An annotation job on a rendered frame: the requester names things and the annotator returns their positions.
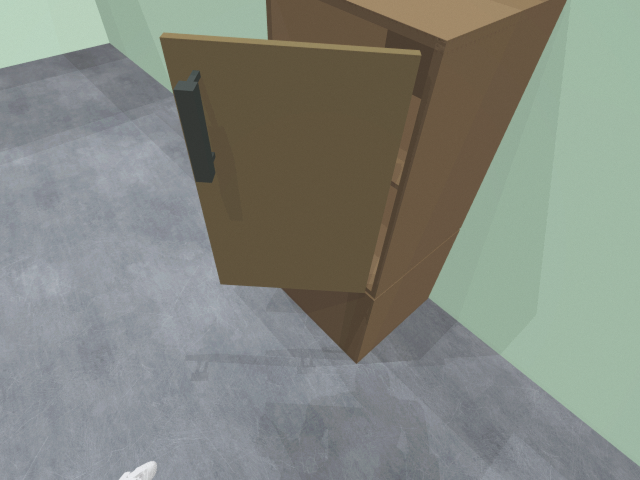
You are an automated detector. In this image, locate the cupboard door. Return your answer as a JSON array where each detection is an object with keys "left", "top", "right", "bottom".
[{"left": 159, "top": 32, "right": 422, "bottom": 293}]

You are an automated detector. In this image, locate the handle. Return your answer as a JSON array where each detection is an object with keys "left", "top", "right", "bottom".
[{"left": 173, "top": 70, "right": 215, "bottom": 183}]

